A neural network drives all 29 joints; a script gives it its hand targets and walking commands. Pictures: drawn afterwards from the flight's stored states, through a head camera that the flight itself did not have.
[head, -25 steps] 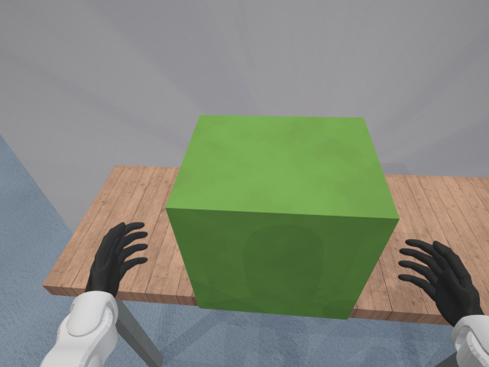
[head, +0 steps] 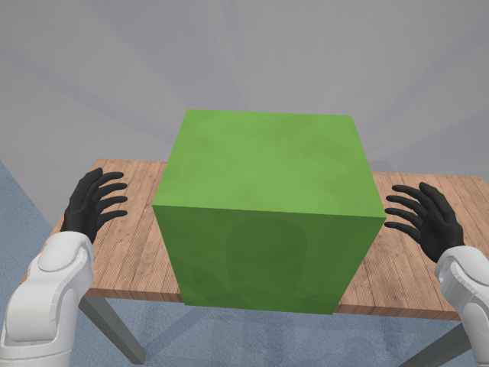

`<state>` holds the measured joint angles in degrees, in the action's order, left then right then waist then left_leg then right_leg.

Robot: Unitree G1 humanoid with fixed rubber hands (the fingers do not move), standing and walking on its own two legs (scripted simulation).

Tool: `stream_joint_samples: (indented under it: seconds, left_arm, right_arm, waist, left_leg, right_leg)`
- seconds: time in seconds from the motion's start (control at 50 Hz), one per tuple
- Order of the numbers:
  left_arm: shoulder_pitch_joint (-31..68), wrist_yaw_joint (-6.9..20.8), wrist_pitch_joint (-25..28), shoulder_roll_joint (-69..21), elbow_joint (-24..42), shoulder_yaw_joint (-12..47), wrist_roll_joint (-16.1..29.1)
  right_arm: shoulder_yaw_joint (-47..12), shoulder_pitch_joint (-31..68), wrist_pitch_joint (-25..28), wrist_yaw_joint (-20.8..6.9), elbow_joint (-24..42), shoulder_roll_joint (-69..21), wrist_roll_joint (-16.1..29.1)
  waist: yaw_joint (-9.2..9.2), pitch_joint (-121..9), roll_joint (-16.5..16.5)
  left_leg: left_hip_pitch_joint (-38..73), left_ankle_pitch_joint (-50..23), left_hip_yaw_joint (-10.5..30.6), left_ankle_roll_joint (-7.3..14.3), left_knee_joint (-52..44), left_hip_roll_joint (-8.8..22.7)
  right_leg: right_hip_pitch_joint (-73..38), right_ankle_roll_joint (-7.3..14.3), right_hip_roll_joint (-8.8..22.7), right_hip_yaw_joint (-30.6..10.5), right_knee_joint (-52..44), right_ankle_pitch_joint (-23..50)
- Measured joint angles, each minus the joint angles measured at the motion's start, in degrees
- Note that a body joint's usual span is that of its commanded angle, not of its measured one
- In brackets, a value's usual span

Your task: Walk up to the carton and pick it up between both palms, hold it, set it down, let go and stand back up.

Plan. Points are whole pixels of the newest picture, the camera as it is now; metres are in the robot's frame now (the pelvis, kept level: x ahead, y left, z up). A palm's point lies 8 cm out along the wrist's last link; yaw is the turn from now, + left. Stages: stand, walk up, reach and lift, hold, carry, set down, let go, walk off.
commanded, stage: reach and lift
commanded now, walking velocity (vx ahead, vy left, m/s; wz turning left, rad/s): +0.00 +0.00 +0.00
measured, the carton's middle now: (262, 216) +0.36 -0.01 +0.06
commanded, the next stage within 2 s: none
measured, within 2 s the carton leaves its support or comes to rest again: neither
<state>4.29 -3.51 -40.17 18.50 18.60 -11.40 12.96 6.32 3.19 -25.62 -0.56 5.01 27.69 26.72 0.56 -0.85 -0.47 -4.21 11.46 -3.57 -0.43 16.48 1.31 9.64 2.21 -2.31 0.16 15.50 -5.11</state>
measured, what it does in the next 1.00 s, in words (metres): stands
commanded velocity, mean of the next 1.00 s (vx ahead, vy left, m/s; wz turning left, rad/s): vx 0.00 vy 0.00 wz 0.00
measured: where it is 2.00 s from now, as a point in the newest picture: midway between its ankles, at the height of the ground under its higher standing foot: outside the picture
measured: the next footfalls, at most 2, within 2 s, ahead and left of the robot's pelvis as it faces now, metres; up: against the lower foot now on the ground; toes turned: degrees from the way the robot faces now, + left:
none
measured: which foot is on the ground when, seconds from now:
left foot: down 0.00-1.00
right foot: down 0.00-1.00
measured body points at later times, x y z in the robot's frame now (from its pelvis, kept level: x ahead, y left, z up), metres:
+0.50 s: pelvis +0.00 +0.00 +0.00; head -0.01 +0.02 +0.45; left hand +0.36 +0.24 +0.21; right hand +0.36 -0.26 +0.21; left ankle -0.03 +0.12 -0.75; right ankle +0.04 -0.09 -0.75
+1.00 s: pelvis +0.00 +0.01 +0.00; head -0.01 +0.01 +0.45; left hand +0.41 +0.24 +0.26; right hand +0.41 -0.27 +0.25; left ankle -0.03 +0.12 -0.75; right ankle +0.04 -0.09 -0.75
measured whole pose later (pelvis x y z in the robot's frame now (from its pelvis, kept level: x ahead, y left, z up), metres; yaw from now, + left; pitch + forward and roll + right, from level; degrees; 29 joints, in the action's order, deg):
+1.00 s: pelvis +0.00 +0.01 +0.00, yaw +1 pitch +3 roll +0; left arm 49.9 -4.2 -46.8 25.4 -20.1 -8.3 13.3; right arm -2.8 51.2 -28.6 -5.1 -40.0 38.7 33.0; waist 0.9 -5.8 0.0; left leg -10.1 11.6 -2.9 0.4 18.5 0.9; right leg 14.4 1.5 -1.8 0.6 15.6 -4.5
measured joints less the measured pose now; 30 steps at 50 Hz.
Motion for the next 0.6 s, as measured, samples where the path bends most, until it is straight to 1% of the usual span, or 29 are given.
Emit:
stream_joint_samples:
  seconds: [0.08, 0.14, 0.28, 0.38, 0.48, 0.52, 0.6]
  left_arm:
    - [3.7, -0.1, -2.2, 0.9, -1.0, 0.2, 1.4]
    - [7.5, 0.0, -3.4, 1.2, -3.0, 0.4, 1.8]
    - [16.0, -0.1, -6.5, 1.7, -10.3, -0.9, 0.9]
    - [18.8, -1.2, -8.2, 2.1, -10.2, -1.1, 0.6]
    - [21.3, -1.6, -9.8, 2.2, -8.8, -0.9, -0.5]
    - [22.7, -1.5, -10.2, 2.4, -9.7, -1.0, -1.2]
    - [25.8, -1.2, -10.2, 3.4, -13.9, -0.9, -1.6]
  right_arm:
    - [0.3, 4.2, -1.2, -0.2, -0.3, 0.8, 0.0]
    - [0.2, 8.0, -2.1, -0.7, -2.4, 2.0, 0.3]
    - [-1.7, 16.0, -4.3, -1.9, -11.7, 5.1, 2.0]
    - [-2.7, 20.1, -4.0, -2.9, -14.7, 6.6, 3.9]
    - [-3.6, 24.5, -3.4, -3.6, -17.4, 8.1, 5.5]
    - [-4.0, 26.3, -3.4, -3.7, -19.7, 8.7, 5.9]
    - [-4.9, 29.1, -3.8, -3.8, -24.4, 9.5, 6.1]
  waist:
    - [0.26, -0.7, 1.5]
    - [0.36, -1.3, 1.8]
    - [0.62, -1.9, 0.1]
    - [1.18, -2.7, -1.4]
    - [1.74, -3.6, -1.5]
    - [1.86, -3.9, -1.3]
    - [1.85, -4.5, -0.8]
  left_leg:
    - [-1.1, 0.2, -0.1, 0.5, 0.7, -0.5]
    - [-1.6, 0.2, -0.2, 0.7, 0.9, -0.7]
    - [-2.1, 0.2, -0.6, 0.8, 1.0, -0.6]
    - [-3.4, 0.4, -0.5, 0.4, 1.6, -0.2]
    - [-3.7, 0.7, -0.1, 0.2, 1.8, 0.1]
    - [-3.5, 0.7, 0.0, 0.2, 1.7, 0.1]
    - [-3.3, 0.6, 0.3, 0.4, 1.5, -0.1]
  right_leg:
    - [1.0, -0.4, 0.5, -0.1, 0.6, -0.1]
    - [1.6, -0.6, 0.7, -0.3, 0.8, -0.1]
    - [2.2, -0.6, 0.5, -0.6, 0.8, 0.2]
    - [3.3, -0.4, 0.2, -0.5, 0.9, 0.2]
    - [3.2, -0.2, 0.0, -0.2, 0.5, 0.1]
    - [2.9, -0.2, 0.0, -0.1, 0.4, 0.0]
    - [2.6, -0.3, 0.1, 0.2, 0.2, 0.0]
